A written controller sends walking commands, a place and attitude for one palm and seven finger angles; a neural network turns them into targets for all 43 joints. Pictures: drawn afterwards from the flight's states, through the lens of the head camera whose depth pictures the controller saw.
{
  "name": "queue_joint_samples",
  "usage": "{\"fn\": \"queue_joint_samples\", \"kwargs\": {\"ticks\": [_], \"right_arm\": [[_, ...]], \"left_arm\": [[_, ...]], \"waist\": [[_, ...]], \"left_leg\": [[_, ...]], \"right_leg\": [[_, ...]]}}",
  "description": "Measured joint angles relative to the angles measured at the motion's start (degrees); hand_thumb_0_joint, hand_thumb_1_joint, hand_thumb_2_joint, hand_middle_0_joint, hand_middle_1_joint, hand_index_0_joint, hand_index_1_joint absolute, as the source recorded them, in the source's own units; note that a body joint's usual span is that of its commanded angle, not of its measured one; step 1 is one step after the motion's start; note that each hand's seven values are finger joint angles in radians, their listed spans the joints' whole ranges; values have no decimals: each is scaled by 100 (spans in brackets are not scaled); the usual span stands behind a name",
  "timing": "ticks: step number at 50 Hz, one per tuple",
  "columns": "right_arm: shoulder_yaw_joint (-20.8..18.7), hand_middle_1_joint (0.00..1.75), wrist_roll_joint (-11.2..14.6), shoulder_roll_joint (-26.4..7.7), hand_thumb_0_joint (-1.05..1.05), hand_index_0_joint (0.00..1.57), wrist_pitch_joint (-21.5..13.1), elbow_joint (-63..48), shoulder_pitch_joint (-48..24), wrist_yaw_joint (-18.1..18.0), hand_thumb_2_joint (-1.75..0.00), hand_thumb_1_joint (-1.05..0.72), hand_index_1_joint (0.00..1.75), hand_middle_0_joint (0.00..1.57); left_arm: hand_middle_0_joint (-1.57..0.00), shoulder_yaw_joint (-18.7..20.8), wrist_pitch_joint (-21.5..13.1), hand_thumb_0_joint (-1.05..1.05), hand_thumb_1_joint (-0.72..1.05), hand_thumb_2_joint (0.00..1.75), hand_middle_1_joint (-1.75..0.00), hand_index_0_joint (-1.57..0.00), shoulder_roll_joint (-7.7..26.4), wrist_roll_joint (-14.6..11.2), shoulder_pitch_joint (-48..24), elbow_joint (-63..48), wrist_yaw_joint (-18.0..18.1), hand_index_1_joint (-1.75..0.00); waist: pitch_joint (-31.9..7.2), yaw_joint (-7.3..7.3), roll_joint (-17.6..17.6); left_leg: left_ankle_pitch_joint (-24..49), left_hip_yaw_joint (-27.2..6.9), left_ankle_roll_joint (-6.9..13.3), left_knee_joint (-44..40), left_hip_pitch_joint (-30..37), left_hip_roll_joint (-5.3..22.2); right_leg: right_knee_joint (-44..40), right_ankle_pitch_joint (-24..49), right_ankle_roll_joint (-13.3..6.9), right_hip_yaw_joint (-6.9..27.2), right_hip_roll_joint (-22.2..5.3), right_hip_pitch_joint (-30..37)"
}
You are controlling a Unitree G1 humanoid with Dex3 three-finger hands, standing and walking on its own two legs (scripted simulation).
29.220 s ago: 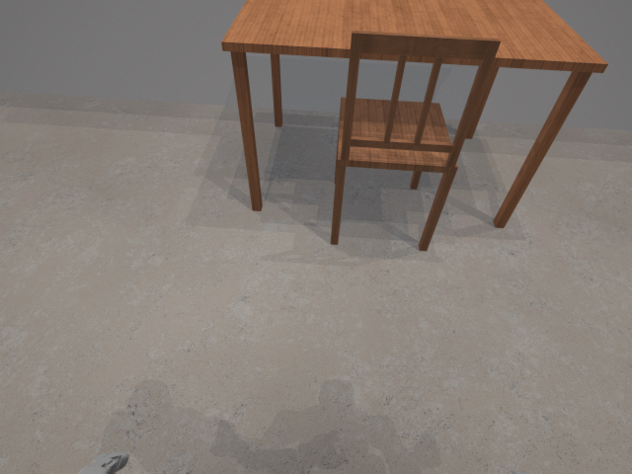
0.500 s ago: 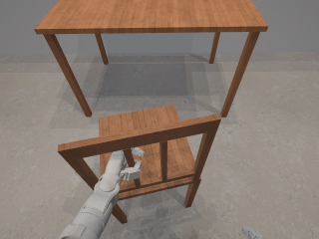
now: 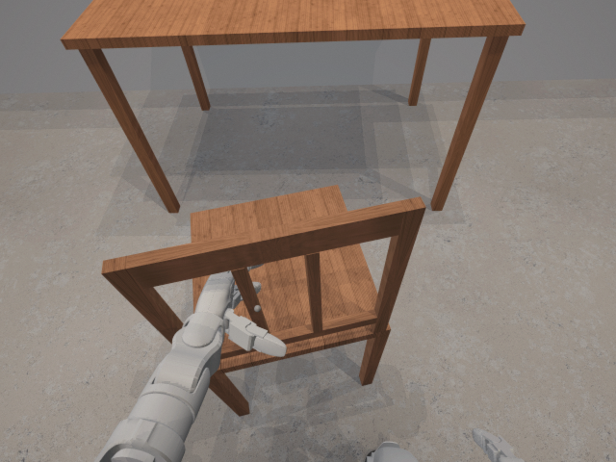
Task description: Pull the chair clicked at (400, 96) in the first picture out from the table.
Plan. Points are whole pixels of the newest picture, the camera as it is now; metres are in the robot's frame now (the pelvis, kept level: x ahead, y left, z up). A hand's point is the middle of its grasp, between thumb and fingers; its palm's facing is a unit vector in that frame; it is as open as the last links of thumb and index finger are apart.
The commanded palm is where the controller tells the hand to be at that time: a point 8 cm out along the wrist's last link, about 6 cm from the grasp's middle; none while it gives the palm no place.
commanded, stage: open the thumb and straighten the fingers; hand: left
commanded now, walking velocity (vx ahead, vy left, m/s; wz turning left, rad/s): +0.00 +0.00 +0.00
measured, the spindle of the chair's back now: (254, 308) +0.35 +0.09 -0.08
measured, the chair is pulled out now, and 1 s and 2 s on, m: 0.57 0.57 0.57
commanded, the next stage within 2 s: draw the fingers out of the gap in 0.16 s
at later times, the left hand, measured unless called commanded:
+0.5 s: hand (242, 333) +0.30 +0.10 -0.04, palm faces -0.13 -0.98 -0.16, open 17.5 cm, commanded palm +0.27 +0.15 -0.01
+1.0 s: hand (227, 396) +0.21 +0.11 -0.04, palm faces -0.12 -0.98 -0.15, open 17.5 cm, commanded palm +0.19 +0.16 -0.01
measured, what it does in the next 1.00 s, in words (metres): stands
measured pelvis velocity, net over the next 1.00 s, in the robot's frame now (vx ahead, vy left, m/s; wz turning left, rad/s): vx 0.00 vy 0.00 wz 0.04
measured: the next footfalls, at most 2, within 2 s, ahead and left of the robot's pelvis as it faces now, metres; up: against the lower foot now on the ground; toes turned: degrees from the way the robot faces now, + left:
none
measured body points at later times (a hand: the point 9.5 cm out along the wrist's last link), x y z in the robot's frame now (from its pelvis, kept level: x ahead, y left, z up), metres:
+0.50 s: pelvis +0.00 -0.01 +0.00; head +0.05 -0.04 +0.44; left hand +0.30 +0.15 -0.02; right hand +0.13 -0.28 -0.12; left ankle -0.07 +0.13 -0.72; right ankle +0.08 -0.14 -0.72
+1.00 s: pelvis +0.00 +0.00 -0.01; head +0.04 -0.03 +0.43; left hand +0.22 +0.16 -0.02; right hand +0.19 -0.24 -0.10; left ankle -0.07 +0.13 -0.72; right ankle +0.08 -0.14 -0.72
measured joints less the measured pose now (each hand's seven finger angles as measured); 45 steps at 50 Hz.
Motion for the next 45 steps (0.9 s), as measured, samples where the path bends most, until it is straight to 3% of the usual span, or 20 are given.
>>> {"fn": "queue_joint_samples", "kwargs": {"ticks": [7, 13, 21, 33, 45], "right_arm": [[38, 30, 19, 11, 1, 20, -35, -101, 15, -26, -90, -91, 30, 20], [-13, 30, 55, -137, 1, 20, -97, -149, -25, -79, -90, -91, 30, 20], [-69, 30, 60, -231, 1, 20, -127, -312, -80, -97, -90, -91, 30, 20], [19, 30, 80, -156, 1, 20, -281, -528, -188, -131, -90, -91, 30, 20], [162, 30, 55, -54, 1, 20, -489, -722, -304, -182, -90, -91, 30, 20]], "left_arm": [[-9, 205, 24, -1, -53, 21, -25, -8, 239, -11, 79, -169, -78, -25], [-3, 147, 156, -1, -53, 20, -8, -3, 299, -109, 166, -282, -258, -8], [-1, 236, 66, -1, -53, 20, -2, -1, 329, -80, 607, -714, -330, -2], [-1, -52, 219, -1, -54, 20, 0, 0, 378, -68, 1910, -1928, -357, -1], [-1, -276, 387, -1, -54, 20, 0, 0, 325, -31, 2673, -2796, -383, -1]], "waist": [[-4, 0, 11], [3, 10, 20], [-14, 2, -25], [-32, 93, 11], [-102, 150, 30]], "left_leg": [[-21, -53, -61, 86, -84, 55], [-32, -133, -90, 160, -168, 75], [-64, -132, -114, 224, -208, 87], [-177, -217, -108, 402, -193, 84], [-324, -268, -65, 660, -284, 33]], "right_leg": [[100, -50, -59, -54, 35, -74], [146, -77, -87, -130, 32, -111], [248, -126, -111, -123, 40, -177], [389, -242, -94, -192, 6, -109], [607, -370, -43, -208, -69, -163]]}}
